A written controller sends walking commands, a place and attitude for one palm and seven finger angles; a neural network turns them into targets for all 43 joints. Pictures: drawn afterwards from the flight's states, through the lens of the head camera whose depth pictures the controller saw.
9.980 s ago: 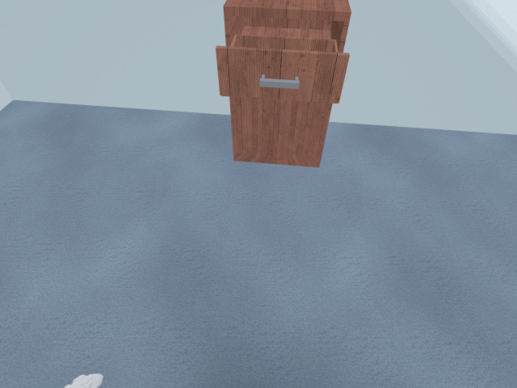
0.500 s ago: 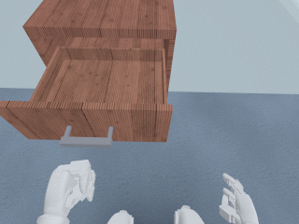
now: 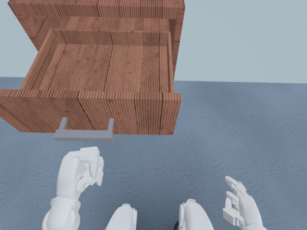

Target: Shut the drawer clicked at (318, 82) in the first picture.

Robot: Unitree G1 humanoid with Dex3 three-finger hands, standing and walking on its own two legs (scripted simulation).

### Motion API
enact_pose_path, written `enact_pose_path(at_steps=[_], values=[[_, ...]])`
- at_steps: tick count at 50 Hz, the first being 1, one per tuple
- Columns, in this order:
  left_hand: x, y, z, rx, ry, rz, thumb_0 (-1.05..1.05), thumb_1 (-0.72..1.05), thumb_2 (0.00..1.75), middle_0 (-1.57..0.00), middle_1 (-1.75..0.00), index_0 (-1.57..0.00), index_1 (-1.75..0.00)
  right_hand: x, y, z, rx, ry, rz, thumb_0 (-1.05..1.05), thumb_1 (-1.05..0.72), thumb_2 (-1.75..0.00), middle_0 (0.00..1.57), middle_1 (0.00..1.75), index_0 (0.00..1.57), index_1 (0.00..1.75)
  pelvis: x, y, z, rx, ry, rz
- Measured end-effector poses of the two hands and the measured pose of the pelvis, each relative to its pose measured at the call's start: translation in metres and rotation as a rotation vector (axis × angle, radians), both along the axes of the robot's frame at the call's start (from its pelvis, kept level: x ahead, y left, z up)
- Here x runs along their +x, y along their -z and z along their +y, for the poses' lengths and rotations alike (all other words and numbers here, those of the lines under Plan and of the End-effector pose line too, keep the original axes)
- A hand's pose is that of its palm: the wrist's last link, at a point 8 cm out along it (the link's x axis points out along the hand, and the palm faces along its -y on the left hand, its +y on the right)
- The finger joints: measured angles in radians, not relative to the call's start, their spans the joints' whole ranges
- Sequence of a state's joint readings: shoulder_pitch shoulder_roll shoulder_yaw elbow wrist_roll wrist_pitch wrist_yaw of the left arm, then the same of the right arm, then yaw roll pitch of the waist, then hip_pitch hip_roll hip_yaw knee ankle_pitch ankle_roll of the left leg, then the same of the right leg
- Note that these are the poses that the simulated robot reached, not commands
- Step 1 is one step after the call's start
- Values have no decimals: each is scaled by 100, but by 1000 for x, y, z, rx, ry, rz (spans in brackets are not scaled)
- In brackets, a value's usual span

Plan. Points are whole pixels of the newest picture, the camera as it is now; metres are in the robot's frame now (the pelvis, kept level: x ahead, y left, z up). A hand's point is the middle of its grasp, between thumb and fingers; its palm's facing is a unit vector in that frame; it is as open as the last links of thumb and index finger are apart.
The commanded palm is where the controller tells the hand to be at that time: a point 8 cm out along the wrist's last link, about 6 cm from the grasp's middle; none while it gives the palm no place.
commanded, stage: bring the fist close to the handle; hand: left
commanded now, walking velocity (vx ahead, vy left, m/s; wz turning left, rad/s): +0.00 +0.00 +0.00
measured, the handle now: (86, 128) +0.36 +0.19 +0.04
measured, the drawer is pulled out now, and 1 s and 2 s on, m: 0.30 0.30 0.17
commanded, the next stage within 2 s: push the drawer shut in 0.36 s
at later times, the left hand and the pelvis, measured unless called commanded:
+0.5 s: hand (101, 170) +0.25 +0.13 +0.04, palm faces -0.01 -1.00 -0.03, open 3.3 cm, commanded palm +0.24 +0.19 +0.04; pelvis +0.00 +0.00 +0.00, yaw +0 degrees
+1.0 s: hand (103, 157) +0.28 +0.13 +0.03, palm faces -0.03 -1.00 -0.05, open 3.0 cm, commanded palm +0.29 +0.19 +0.04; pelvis -0.01 +0.00 +0.00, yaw +1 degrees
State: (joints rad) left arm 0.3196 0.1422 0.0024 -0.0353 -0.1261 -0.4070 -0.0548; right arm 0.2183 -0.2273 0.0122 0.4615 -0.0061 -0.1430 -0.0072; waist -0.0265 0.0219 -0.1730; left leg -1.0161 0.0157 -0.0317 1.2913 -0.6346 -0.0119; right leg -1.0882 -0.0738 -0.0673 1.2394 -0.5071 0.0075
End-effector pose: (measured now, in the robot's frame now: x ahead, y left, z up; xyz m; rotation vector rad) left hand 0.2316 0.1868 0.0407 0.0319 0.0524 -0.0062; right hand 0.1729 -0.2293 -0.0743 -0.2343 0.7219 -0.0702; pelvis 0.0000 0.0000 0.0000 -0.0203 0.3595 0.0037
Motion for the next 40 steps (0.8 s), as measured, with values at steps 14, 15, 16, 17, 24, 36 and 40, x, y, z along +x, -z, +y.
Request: enact_pose_path(at_steps=[14, 15, 16, 17, 24, 36, 40], values=[[-1, 1, -2, 0, 7, -1, 2, 90, 90, -140, -160, -139, -160, -1, 3, -1, -6, 5, 13, 1, -90, -90, 20, 30, 21, 30, -2, 2, 1, -1, -1, 6], [-1, 1, -2, 1, 7, -1, 2, 90, 90, -140, -160, -139, -160, 0, 2, -1, -7, 5, 13, 1, -90, -90, 20, 30, 21, 30, -2, 2, 1, -1, -1, 6], [0, 1, -2, 1, 7, 0, 2, 90, 90, -140, -160, -140, -160, 0, 2, -1, -7, 4, 13, 1, -90, -90, 20, 30, 21, 30, -2, 2, 1, -1, -2, 6], [0, 1, -2, 2, 7, 0, 2, 90, 90, -140, -160, -140, -160, 0, 2, -1, -7, 4, 13, 1, -90, -90, 20, 30, 21, 30, -2, 2, 1, -2, -2, 6], [2, 0, -1, -2, 7, 0, 2, 90, 90, -140, -160, -139, -160, 1, 1, 0, -5, 7, 15, 1, -90, -90, 20, 30, 21, 30, -1, 1, 1, -2, -2, 6], [20, 1, -2, 6, 22, -25, 2, 90, 90, -140, -160, -140, -160, -1, 5, -2, -14, 7, 33, 1, -90, -90, 20, 30, 21, 30, -2, 2, 2, -3, -5, 9], [29, 2, -2, 9, 28, -25, 1, 89, 90, -140, -160, -140, -160, -5, 7, -3, -12, 15, 49, 1, -90, -90, 20, 30, 21, 30, -3, 1, 1, -2, -4, 8]])
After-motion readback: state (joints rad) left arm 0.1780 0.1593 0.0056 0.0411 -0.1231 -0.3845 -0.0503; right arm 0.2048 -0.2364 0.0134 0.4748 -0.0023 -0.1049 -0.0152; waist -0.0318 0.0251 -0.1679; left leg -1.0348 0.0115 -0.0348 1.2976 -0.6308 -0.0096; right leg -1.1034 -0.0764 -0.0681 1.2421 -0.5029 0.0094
